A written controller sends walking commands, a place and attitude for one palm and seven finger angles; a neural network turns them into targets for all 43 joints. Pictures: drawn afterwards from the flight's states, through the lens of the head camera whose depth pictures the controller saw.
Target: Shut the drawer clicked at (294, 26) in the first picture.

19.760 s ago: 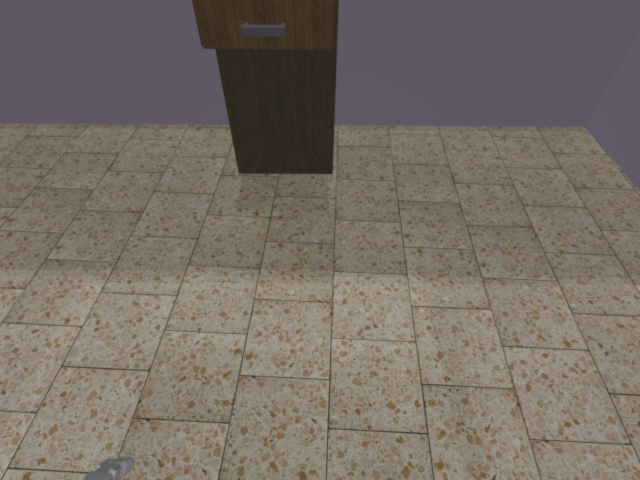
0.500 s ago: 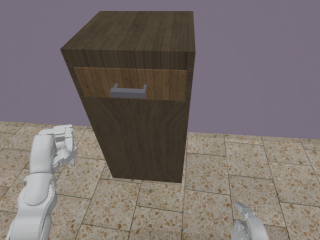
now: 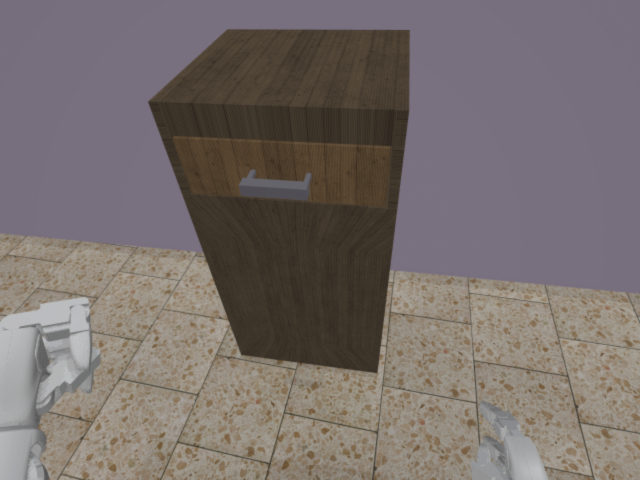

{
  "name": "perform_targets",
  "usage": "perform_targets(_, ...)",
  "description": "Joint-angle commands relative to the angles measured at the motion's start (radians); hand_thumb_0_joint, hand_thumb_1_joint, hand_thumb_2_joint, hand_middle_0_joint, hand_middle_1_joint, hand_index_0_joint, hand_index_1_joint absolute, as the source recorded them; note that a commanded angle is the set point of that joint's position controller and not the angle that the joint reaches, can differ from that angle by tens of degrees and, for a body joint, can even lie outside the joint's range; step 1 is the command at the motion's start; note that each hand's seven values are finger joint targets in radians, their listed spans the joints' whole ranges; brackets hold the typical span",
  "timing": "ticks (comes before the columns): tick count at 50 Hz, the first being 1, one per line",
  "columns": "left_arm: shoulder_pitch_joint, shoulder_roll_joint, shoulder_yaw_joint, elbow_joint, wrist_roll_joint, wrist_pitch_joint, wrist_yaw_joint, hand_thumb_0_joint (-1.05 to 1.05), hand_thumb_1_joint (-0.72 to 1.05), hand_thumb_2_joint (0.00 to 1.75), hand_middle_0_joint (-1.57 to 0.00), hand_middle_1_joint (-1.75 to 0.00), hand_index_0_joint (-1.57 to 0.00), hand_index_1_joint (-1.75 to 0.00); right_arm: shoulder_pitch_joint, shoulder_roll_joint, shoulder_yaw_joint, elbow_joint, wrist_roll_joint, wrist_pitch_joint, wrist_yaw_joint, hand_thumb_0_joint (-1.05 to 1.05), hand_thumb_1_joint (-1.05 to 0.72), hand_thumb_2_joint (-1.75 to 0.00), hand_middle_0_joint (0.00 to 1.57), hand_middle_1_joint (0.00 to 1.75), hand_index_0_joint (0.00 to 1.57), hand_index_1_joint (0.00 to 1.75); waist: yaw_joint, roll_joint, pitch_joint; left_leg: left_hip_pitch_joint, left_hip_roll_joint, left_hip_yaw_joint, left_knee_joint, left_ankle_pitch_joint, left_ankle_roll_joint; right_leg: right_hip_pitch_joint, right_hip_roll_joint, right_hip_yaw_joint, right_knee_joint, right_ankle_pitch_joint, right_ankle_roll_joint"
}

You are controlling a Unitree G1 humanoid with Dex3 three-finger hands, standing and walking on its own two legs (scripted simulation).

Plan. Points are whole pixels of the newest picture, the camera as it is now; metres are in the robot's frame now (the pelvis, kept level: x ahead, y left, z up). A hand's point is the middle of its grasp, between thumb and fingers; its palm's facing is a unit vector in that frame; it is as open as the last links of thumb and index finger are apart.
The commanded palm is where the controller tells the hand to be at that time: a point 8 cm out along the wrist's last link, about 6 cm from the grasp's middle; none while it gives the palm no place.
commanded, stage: step back with the hand held close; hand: left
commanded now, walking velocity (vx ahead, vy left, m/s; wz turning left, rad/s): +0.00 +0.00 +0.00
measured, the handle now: (277, 182) +0.64 +0.18 +0.02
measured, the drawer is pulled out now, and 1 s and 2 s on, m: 0.00 0.00 0.00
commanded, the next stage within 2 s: stop stepping back and stand still in 1.36 s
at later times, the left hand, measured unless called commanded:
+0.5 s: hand (103, 351) +0.19 +0.25 +0.14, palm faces +0.25 -0.83 -0.50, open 3.2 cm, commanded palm +0.13 +0.29 +0.17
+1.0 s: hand (20, 430) +0.11 +0.27 +0.15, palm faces +0.35 -0.83 -0.44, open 3.2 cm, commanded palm +0.04 +0.32 +0.17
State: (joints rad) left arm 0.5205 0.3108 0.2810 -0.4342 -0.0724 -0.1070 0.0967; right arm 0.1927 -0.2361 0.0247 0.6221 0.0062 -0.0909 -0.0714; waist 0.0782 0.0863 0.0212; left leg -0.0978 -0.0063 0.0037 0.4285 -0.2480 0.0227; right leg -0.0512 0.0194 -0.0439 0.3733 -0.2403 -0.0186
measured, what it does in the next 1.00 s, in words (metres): shifts its weight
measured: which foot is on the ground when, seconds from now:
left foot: down 0.00-1.00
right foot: down 0.00-0.98, up 1.00-1.00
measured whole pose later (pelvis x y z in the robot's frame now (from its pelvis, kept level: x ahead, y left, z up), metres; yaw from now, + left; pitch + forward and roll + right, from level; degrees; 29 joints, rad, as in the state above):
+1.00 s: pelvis -0.09 +0.03 -0.01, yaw +0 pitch +0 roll -3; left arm 0.60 0.38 0.36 -0.59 -0.02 -0.25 0.14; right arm 0.22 -0.23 0.00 0.57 0.00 -0.04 -0.08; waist 0.00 0.02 0.03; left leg -0.42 -0.01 0.01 0.59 -0.16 0.07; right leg -0.36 0.02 -0.03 0.52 -0.20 0.02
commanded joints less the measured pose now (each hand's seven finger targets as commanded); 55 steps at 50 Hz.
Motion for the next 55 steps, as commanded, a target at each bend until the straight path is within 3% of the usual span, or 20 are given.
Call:
perform_targets(1, -0.113, 0.173, 0.094, -0.224, 0.002, -0.063, 0.025, 0.0, 0.9, 0.9, -1.4, -1.6, -1.4, -1.6, -0.127, -0.092, -0.033, -0.16, -0.007, -0.065, -0.021, 0.0, -0.9, -0.9, 0.2, 0.3, 0.2, 0.3, -0.019, -0.054, -0.055, 0.035, 0.01, -0.012, -0.063, 0.127, 0.019, -0.071, -0.02, 0.043, -0.08, 0.076, -0.002)
perform_targets(5, -0.097, 0.183, 0.105, -0.261, 0.004, -0.059, 0.031, 0.0, 0.9, 0.9, -1.4, -1.6, -1.4, -1.6, -0.132, -0.087, -0.026, -0.159, -0.01, -0.075, -0.021, 0.0, -0.9, -0.9, 0.2, 0.3, 0.2, 0.3, -0.011, -0.002, -0.083, 0.034, 0.009, -0.013, -0.056, 0.194, 0.01, -0.03, -0.02, 0.043, -0.059, 0.161, -0.006)
perform_targets(6, -0.09, 0.187, 0.111, -0.253, 0.004, -0.057, 0.032, 0.0, 0.9, 0.9, -1.4, -1.6, -1.4, -1.6, -0.133, -0.086, -0.027, -0.158, -0.01, -0.076, -0.02, 0.0, -0.9, -0.9, 0.2, 0.3, 0.2, 0.3, -0.009, -0.025, -0.073, 0.031, 0.009, -0.011, -0.055, 0.207, 0.01, -0.033, -0.019, 0.04, -0.057, 0.177, -0.004)
perform_targets(7, -0.275, 0.368, 0.298, -0.351, 0.008, -0.114, 0.041, 0.0, 0.9, 0.9, -1.4, -1.6, -1.4, -1.6, -0.117, -0.099, -0.019, -0.212, 0.001, -0.049, -0.013, 0.0, -0.9, -0.9, 0.2, 0.3, 0.2, 0.3, -0.049, 0.032, 0.025, -0.042, 0.016, -0.041, -0.049, 0.15, 0.026, -0.11, -0.058, 0.13, -0.105, 0.223, -0.006)
perform_targets(8, -0.135, 0.27, 0.233, -0.25, 0.006, -0.119, 0.027, 0.0, 0.9, 0.9, -1.4, -1.6, -1.4, -1.6, -0.125, -0.094, -0.033, -0.174, -0.009, -0.034, -0.01, 0.0, -0.9, -0.9, 0.2, 0.3, 0.2, 0.3, -0.052, -0.058, 0.019, -0.07, 0.024, -0.057, -0.019, 0.169, 0.029, -0.12, -0.084, 0.133, -0.102, 0.254, -0.012)
perform_targets(9, -0.034, 0.219, 0.188, -0.191, 0.007, -0.11, 0.018, 0.0, 0.9, 0.9, -1.4, -1.6, -1.4, -1.6, -0.125, -0.096, -0.042, -0.17, -0.012, -0.017, -0.003, 0.0, -0.9, -0.9, 0.2, 0.3, 0.2, 0.3, -0.055, -0.089, 0.011, -0.053, 0.028, -0.047, -0.006, 0.199, 0.029, -0.132, -0.093, 0.137, -0.102, 0.285, -0.009)
perform_targets(12, 0.042, 0.164, 0.141, -0.18, 0.006, -0.109, 0.001, 0.0, 0.9, 0.9, -1.4, -1.6, -1.4, -1.6, -0.127, -0.104, -0.06, -0.188, -0.012, 0.025, 0.008, 0.0, -0.9, -0.9, 0.2, 0.3, 0.2, 0.3, -0.064, -0.084, -0.055, -0.035, 0.037, -0.028, -0.002, 0.325, 0.027, -0.108, -0.092, 0.093, -0.061, 0.395, 0.011)
perform_targets(19, 0.122, 0.242, 0.203, -0.281, -0.001, -0.117, 0.018, 0.0, 0.9, 0.9, -1.4, -1.6, -1.4, -1.6, -0.126, -0.104, -0.079, -0.238, 0.006, 0.085, 0.0, 0.0, -0.9, -0.9, 0.2, 0.3, 0.2, 0.3, -0.063, -0.078, -0.221, -0.043, 0.061, -0.033, -0.005, 0.482, 0.026, -0.043, -0.074, 0.052, 0.032, 0.474, 0.032)
perform_targets(22, 0.117, 0.283, 0.236, -0.342, -0.005, -0.118, 0.031, 0.0, 0.9, 0.9, -1.4, -1.6, -1.4, -1.6, -0.128, -0.106, -0.081, -0.254, 0.009, 0.091, -0.011, 0.0, -0.9, -0.9, 0.2, 0.3, 0.2, 0.3, -0.061, -0.06, -0.248, -0.064, 0.067, -0.042, -0.001, 0.5, 0.026, -0.03, -0.07, 0.055, 0.061, 0.501, 0.036)
perform_targets(25, 0.137, 0.265, 0.221, -0.352, 0.001, -0.12, 0.036, 0.0, 0.9, 0.9, -1.4, -1.6, -1.4, -1.6, -0.11, -0.106, -0.084, -0.258, 0.009, 0.089, -0.015, 0.0, -0.9, -0.9, 0.2, 0.3, 0.2, 0.3, -0.065, -0.014, -0.237, -0.089, 0.079, -0.051, -0.007, 0.498, 0.029, -0.044, -0.059, 0.055, 0.089, 0.469, 0.037)
perform_targets(30, 0.128, 0.241, 0.203, -0.321, 0.01, -0.129, 0.038, 0.0, 0.9, 0.9, -1.4, -1.6, -1.4, -1.6, -0.102, -0.116, -0.087, -0.249, 0.004, 0.074, -0.016, 0.0, -0.9, -0.9, 0.2, 0.3, 0.2, 0.3, -0.072, 0.001, -0.163, -0.209, 0.101, -0.081, -0.063, 0.302, 0.043, -0.061, -0.04, 0.059, 0.103, 0.29, 0.039)
perform_targets(36, 0.101, 0.227, 0.206, -0.284, 0.032, -0.156, 0.043, 0.0, 0.9, 0.9, -1.4, -1.6, -1.4, -1.6, -0.107, -0.125, -0.085, -0.256, 0.006, 0.048, -0.015, 0.0, -0.9, -0.9, 0.2, 0.3, 0.2, 0.3, -0.077, -0.032, -0.068, -0.499, 0.118, -0.133, -0.144, -0.214, 0.077, 0.007, -0.035, 0.096, 0.133, 0.086, 0.033)
perform_targets(38, 0.083, 0.227, 0.208, -0.297, 0.04, -0.166, 0.045, 0.0, 0.9, 0.9, -1.4, -1.6, -1.4, -1.6, -0.102, -0.124, -0.085, -0.257, 0.003, 0.038, -0.016, 0.0, -0.9, -0.9, 0.2, 0.3, 0.2, 0.3, -0.078, -0.051, -0.053, -0.537, 0.108, -0.132, -0.12, -0.291, 0.079, -0.007, -0.046, 0.123, 0.105, 0.012, 0.028)
perform_targets(42, 0.04, 0.244, 0.203, -0.345, 0.042, -0.189, 0.056, 0.0, 0.9, 0.9, -1.4, -1.6, -1.4, -1.6, -0.072, -0.125, -0.09, -0.239, -0.004, 0.019, -0.012, 0.0, -0.9, -0.9, 0.2, 0.3, 0.2, 0.3, -0.093, -0.12, -0.051, -0.373, 0.053, -0.099, 0.047, -0.274, 0.049, -0.248, -0.115, 0.203, -0.065, -0.247, -0.01)
perform_targets(45, 0.042, 0.233, 0.18, -0.364, 0.037, -0.203, 0.073, 0.0, 0.9, 0.9, -1.4, -1.6, -1.4, -1.6, -0.054, -0.114, -0.08, -0.214, -0.008, 0.004, -0.013, 0.0, -0.9, -0.9, 0.2, 0.3, 0.2, 0.3, -0.104, -0.114, -0.075, -0.211, 0.04, -0.094, 0.108, -0.181, 0.028, -0.396, -0.142, 0.172, -0.086, -0.256, -0.025)
perform_targets(47, 0.037, 0.248, 0.195, -0.385, 0.041, -0.209, 0.081, 0.0, 0.9, 0.9, -1.4, -1.6, -1.4, -1.6, -0.068, -0.123, -0.079, -0.213, -0.012, -0.005, -0.021, 0.0, -0.9, -0.9, 0.2, 0.3, 0.2, 0.3, -0.104, -0.028, -0.075, -0.29, 0.088, -0.158, -0.026, -0.225, 0.045, -0.318, -0.078, 0.112, 0.0, -0.197, 0.003)
perform_targets(49, 0.05, 0.245, 0.22, -0.385, 0.059, -0.223, 0.079, 0.0, 0.9, 0.9, -1.4, -1.6, -1.4, -1.6, -0.09, -0.139, -0.078, -0.221, -0.011, -0.023, -0.027, 0.0, -0.9, -0.9, 0.2, 0.3, 0.2, 0.3, -0.089, 0.145, -0.089, -0.582, 0.225, -0.322, -0.283, -0.434, 0.105, -0.02, 0.039, 0.052, 0.318, -0.042, 0.041)
perform_targets(50, 0.041, 0.247, 0.234, -0.393, 0.071, -0.228, 0.075, 0.0, 0.9, 0.9, -1.4, -1.6, -1.4, -1.6, -0.094, -0.132, -0.082, -0.222, -0.016, -0.031, -0.028, 0.0, -0.9, -0.9, 0.2, 0.3, 0.2, 0.3, -0.075, 0.19, -0.103, -0.669, 0.271, -0.362, -0.321, -0.483, 0.127, 0.055, 0.062, 0.056, 0.44, -0.019, 0.044)
perform_targets(52, 0.056, 0.267, 0.257, -0.378, 0.069, -0.23, 0.07, 0.0, 0.9, 0.9, -1.4, -1.6, -1.4, -1.6, -0.087, -0.12, -0.089, -0.22, -0.02, -0.043, -0.024, 0.0, -0.9, -0.9, 0.2, 0.3, 0.2, 0.3, -0.073, 0.134, -0.115, -0.634, 0.292, -0.37, -0.311, -0.424, 0.145, 0.018, 0.067, 0.087, 0.514, -0.077, 0.039)
perform_targets(55, 0.124, 0.234, 0.242, -0.338, 0.052, -0.232, 0.062, 0.0, 0.9, 0.9, -1.4, -1.6, -1.4, -1.6, -0.078, -0.11, -0.091, -0.201, -0.025, -0.058, -0.01, 0.0, -0.9, -0.9, 0.2, 0.3, 0.2, 0.3, -0.072, 0.071, -0.09, -0.524, 0.256, -0.309, -0.242, -0.281, 0.134, -0.055, 0.063, 0.082, 0.367, -0.175, 0.028)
